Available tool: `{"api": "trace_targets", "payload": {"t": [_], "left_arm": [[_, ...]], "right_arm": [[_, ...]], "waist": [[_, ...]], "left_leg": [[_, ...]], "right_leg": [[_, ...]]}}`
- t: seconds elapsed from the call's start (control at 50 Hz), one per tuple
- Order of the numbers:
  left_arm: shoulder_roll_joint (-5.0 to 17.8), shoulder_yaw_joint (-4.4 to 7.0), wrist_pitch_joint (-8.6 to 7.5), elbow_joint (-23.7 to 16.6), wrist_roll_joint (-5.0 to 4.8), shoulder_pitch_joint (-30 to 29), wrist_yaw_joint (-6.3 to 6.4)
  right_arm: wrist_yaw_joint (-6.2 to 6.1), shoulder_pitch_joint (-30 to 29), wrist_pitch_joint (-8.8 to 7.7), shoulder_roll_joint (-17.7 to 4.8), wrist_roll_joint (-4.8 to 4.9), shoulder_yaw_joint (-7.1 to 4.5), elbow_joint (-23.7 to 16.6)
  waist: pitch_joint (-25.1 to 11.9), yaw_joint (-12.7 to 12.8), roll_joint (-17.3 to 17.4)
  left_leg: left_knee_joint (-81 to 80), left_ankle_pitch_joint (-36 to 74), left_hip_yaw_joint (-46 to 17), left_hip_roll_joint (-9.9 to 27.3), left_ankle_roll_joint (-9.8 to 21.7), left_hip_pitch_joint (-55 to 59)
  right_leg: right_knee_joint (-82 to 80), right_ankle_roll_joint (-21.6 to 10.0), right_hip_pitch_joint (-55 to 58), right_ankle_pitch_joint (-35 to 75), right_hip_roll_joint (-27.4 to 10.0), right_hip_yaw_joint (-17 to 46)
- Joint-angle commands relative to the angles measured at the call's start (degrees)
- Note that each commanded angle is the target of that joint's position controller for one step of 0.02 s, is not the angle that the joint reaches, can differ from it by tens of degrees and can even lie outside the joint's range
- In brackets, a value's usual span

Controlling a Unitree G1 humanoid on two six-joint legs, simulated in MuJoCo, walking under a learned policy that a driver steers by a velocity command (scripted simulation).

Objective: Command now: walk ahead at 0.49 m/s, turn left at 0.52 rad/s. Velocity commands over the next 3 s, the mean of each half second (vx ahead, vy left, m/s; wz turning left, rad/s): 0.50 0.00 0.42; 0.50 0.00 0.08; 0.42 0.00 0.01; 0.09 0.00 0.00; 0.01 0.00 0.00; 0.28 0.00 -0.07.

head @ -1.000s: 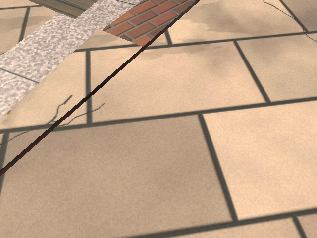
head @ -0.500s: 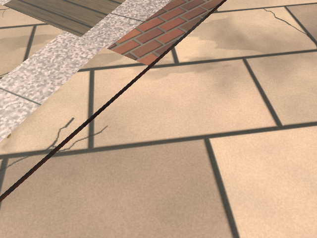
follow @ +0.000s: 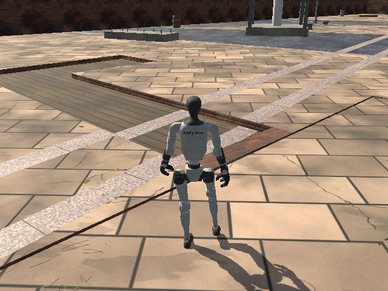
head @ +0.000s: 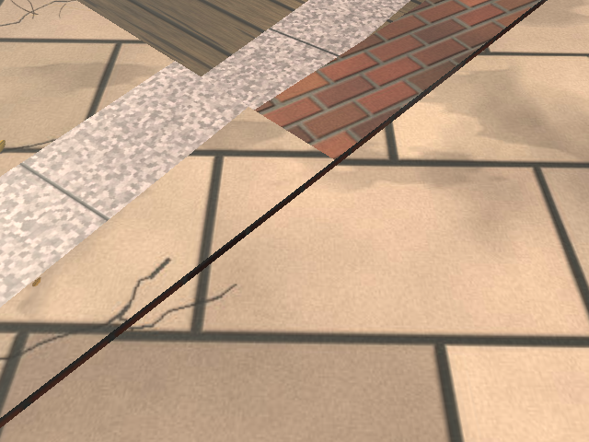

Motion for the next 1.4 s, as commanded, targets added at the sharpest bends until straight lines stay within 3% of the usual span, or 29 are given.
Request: {"api": "trace_targets", "payload": {"t": [0.02,0.14,0.22,0.24,0.26,0.28,0.3,0.32,0.36,0.52,0.66,0.72,0.74,0.76,0.78,0.8,0.84,0.86,0.96,1.08,1.18,1.22,1.26,1.28,1.3,1.32,1.34,1.38,1.4], "left_arm": [[2.9,0.78,0.59,-3.7,0.62,0.2,0.97],[4.6,0.99,-0.27,-7.8,-1.50,-9.6,-0.23],[8.1,2.82,-1.83,-6.6,-1.45,-1.5,-0.84],[10.9,3.66,-2.08,-5.4,-0.54,7.4,-0.48],[16.0,5.18,-1.29,-3.7,0.39,15.3,-0.24],[12.5,4.87,-0.80,-2.6,-0.56,16.9,-0.72],[7.7,3.66,-0.70,-3.4,-0.97,14.4,-0.84],[6.4,3.10,-0.34,-3.8,-0.98,11.4,-1.03],[4.6,2.29,-0.04,-3.5,-0.73,7.6,-1.59],[8.3,3.18,0.54,0.2,-1.75,11.2,-1.68],[10.4,3.33,2.11,3.4,-2.69,15.7,-1.48],[10.4,3.02,2.96,3.4,-2.45,14.5,-1.11],[8.1,1.90,2.73,1.7,-1.28,13.7,-0.95],[0.9,-0.29,1.52,0.6,-1.28,20.2,-1.26],[6.3,0.96,0.46,1.4,-2.36,18.2,-1.45],[9.3,1.89,0.03,-0.3,-3.43,13.1,-1.66],[8.1,1.98,0.49,-1.2,-1.90,8.7,-1.19],[7.3,2.12,1.17,-1.1,-1.56,9.7,-1.18],[4.4,1.81,3.09,-2.6,-0.97,6.4,-0.89],[2.8,1.07,2.27,-6.0,-1.55,-5.6,-2.06],[3.9,1.11,1.58,-9.4,-2.09,-11.7,-3.61],[4.9,1.46,1.30,-9.4,-1.98,-10.0,-3.94],[8.1,3.29,1.26,-6.1,-1.56,1.6,-3.38],[12.0,4.58,1.37,-3.9,-1.08,12.2,-2.74],[17.3,5.74,1.77,-3.2,-0.09,16.2,-2.64],[12.4,4.39,2.00,-3.3,-0.42,17.0,-2.71],[10.1,3.43,2.00,-3.9,-0.53,12.3,-2.69],[6.7,2.38,2.04,-4.6,-0.82,4.4,-3.09],[5.7,2.07,1.79,-4.4,-0.54,2.7,-3.25]], "right_arm": [[-1.40,-3.0,-1.13,-9.3,0.49,-2.16,-5.4],[-2.12,3.2,0.32,-9.4,1.67,-2.58,-4.8],[-2.50,1.4,1.21,-8.1,0.85,-2.15,-6.5],[-2.21,0.5,0.86,-4.6,0.22,-0.87,-7.4],[-1.85,7.5,-0.10,-1.2,1.32,0.27,-8.5],[-1.83,9.0,-0.53,-5.2,2.35,-0.18,-8.2],[-1.83,4.6,-0.38,-9.5,2.52,-1.22,-7.9],[-1.93,0.8,-0.11,-9.3,1.73,-1.23,-8.5],[-1.67,-2.2,0.03,-7.4,0.43,-1.35,-9.6],[-0.86,-10.9,-0.20,-2.9,0.04,0.37,-12.9],[0.59,-19.9,-0.93,-5.3,1.05,-0.15,-16.5],[0.15,-7.1,-1.14,-9.6,0.44,-2.55,-12.9],[-0.57,4.1,-0.95,-14.0,-0.20,-3.97,-10.9],[-0.50,7.7,-0.39,-18.8,-0.50,-4.95,-10.0],[-0.34,8.7,-0.33,-13.6,0.21,-3.69,-9.7],[-0.31,4.7,-0.47,-11.4,0.47,-2.85,-10.1],[0.17,-2.7,-0.55,-8.4,-0.05,-1.92,-11.1],[0.34,-4.4,-0.79,-7.3,-0.50,-1.60,-11.1],[-0.18,-2.5,-1.83,-9.1,-0.20,-2.42,-8.3],[-1.26,2.8,-0.88,-11.0,0.51,-2.61,-5.0],[-1.63,6.0,0.26,-12.0,0.94,-2.85,-2.2],[-1.83,5.5,0.76,-12.6,0.98,-3.08,-1.7],[-1.99,3.8,1.29,-12.4,0.76,-2.81,-2.0],[-2.15,3.7,1.18,-10.3,-0.22,-1.82,-3.3],[-1.77,10.8,0.04,-3.4,-0.23,0.32,-3.9],[-1.49,10.1,-1.03,-7.1,0.17,-0.48,-2.4],[-1.34,5.4,-1.33,-11.0,1.49,-1.67,-3.5],[-2.03,0.6,-0.49,-9.8,0.47,-1.71,-4.3],[-2.40,1.4,0.47,-8.9,0.20,-1.88,-4.1]], "waist": [[1.3,1.8,3.6],[-1.1,-2.6,5.9],[-4.6,2.8,8.3],[-11.5,6.8,4.8],[-19.4,5.6,-11.4],[-18.8,5.9,-15.6],[-10.7,6.8,-7.7],[-5.8,6.0,-2.5],[-0.6,3.3,-1.7],[-0.1,4.1,-2.8],[2.1,5.5,-4.3],[-5.6,-1.8,-2.7],[-13.9,-6.3,2.9],[-20.2,-3.4,18.6],[-20.0,-5.0,14.4],[-11.8,-4.1,11.3],[-4.7,-0.6,5.2],[-3.9,1.4,6.4],[-0.7,2.7,4.8],[1.8,-1.5,4.6],[3.3,-2.8,5.3],[2.0,-1.2,6.3],[-5.2,5.0,5.9],[-13.6,8.9,1.9],[-21.2,6.6,-13.0],[-23.7,7.7,-11.2],[-15.1,6.8,-7.0],[-7.1,3.0,0.0],[-6.2,0.9,-1.5]], "left_leg": [[-9.5,4.1,-11.0,12.0,8.5,-12.7],[-2.5,-3.8,-18.9,14.7,6.1,-0.3],[8.5,-0.6,-22.5,13.3,3.4,2.2],[22.0,-1.6,-17.6,10.4,1.2,-3.1],[39.6,-15.3,-7.9,2.2,-3.1,-22.2],[50.4,-25.3,-7.7,5.1,-3.8,-32.6],[54.6,-20.5,-9.3,7.5,-3.8,-35.5],[54.7,-15.9,-7.3,9.3,-4.1,-34.4],[48.6,-10.8,-5.9,12.2,-4.4,-30.9],[24.4,4.1,0.8,14.1,-6.2,-25.0],[11.9,3.2,2.3,11.7,-3.8,-19.5],[7.5,2.0,4.8,8.6,-0.4,1.0],[8.8,3.6,-5.8,18.3,3.4,17.9],[3.6,-5.3,-31.1,31.2,12.1,36.0],[-1.1,-11.6,-38.0,31.5,11.9,34.4],[-2.0,-9.4,-29.9,29.5,9.5,27.4],[-4.9,0.9,-18.6,24.6,7.4,13.1],[-6.7,4.0,-15.5,23.0,6.9,8.7],[-11.6,11.9,-7.8,21.5,8.0,3.2],[-11.9,8.9,-2.5,19.8,5.1,6.0],[-7.8,9.6,-4.0,23.5,3.9,14.3],[-4.5,15.4,-4.1,24.1,2.7,16.2],[9.0,31.5,-0.7,20.1,0.5,14.1],[24.6,22.8,1.9,17.1,-1.5,3.9],[47.2,-7.5,4.0,6.8,-6.4,-20.4],[54.5,-26.5,-4.7,6.4,-6.3,-25.7],[57.2,-24.1,-4.6,9.1,-6.3,-28.2],[51.0,-18.1,-1.3,13.5,-7.2,-24.5],[47.6,-16.1,-1.4,15.0,-7.5,-20.3]], "right_leg": [[-13.5,2.1,8.3,11.0,2.1,-3.4],[-31.8,2.7,10.4,13.0,5.8,-1.1],[-38.6,-1.6,24.4,5.1,5.9,-1.6],[-37.4,-5.5,37.8,4.1,-2.0,4.6],[-39.5,-15.5,58.8,-3.7,-14.6,26.7],[-44.0,-17.7,60.1,-15.7,-18.9,40.8],[-45.0,-15.2,53.5,-17.9,-16.2,34.1],[-45.6,-13.2,46.5,-11.8,-13.3,25.7],[-48.8,-11.8,36.4,-1.1,-8.2,15.8],[-53.1,-12.0,31.9,15.1,-4.4,1.4],[-49.8,-9.9,37.4,12.7,-8.0,1.6],[-33.8,-6.9,35.6,30.0,-4.2,-2.8],[-16.7,-4.6,24.8,19.9,-1.0,-5.9],[3.6,-1.1,1.4,-14.8,8.4,-7.3],[11.6,-1.6,-5.4,-21.7,6.5,0.0],[12.6,-2.3,-8.6,-16.9,3.7,-0.6],[7.1,-1.8,-4.2,-8.4,-0.1,-2.3],[5.1,-1.6,-0.6,-6.3,-1.3,-1.8],[-4.0,0.5,-0.8,2.4,-1.8,-2.7],[-23.4,0.0,1.1,16.4,0.7,-4.9],[-30.1,-2.2,0.3,10.8,2.2,-4.9],[-31.9,-3.8,4.8,6.7,3.5,-6.0],[-34.4,-6.4,22.1,7.0,6.9,-9.0],[-31.8,-9.7,39.7,11.7,-0.5,-1.4],[-35.3,-18.9,61.2,8.8,-14.8,24.2],[-40.7,-19.3,61.1,13.5,-16.7,33.3],[-40.3,-17.0,53.2,21.7,-15.1,23.5],[-41.7,-14.6,38.0,35.9,-9.9,9.6],[-43.4,-13.4,32.9,37.5,-8.1,6.0]]}}
Next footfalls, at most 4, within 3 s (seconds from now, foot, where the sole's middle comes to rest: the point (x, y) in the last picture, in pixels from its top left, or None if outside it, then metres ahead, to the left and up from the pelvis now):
0.24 right None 0.31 -0.14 -0.78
0.74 left None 0.50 0.16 -0.78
1.28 right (294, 308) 0.84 0.00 -0.78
1.62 left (193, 300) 0.86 0.26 -0.76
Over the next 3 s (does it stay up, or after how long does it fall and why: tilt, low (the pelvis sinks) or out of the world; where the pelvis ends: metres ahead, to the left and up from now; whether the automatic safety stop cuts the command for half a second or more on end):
stays up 0.88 0.18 0.01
